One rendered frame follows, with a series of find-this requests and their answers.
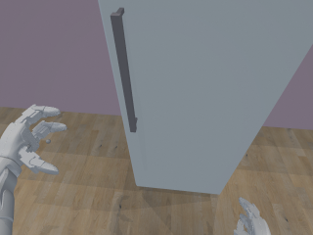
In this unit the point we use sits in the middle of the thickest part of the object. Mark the fridge door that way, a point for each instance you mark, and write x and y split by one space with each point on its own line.
205 75

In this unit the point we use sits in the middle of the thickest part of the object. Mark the robot left hand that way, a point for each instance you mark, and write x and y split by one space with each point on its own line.
17 135

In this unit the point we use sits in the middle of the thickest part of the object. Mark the robot right hand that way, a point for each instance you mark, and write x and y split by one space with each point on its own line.
253 222

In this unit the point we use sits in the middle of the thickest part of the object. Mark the handle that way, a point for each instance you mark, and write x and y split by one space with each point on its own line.
121 52

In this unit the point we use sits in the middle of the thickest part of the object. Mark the left robot forearm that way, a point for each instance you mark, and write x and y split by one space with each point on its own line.
9 173

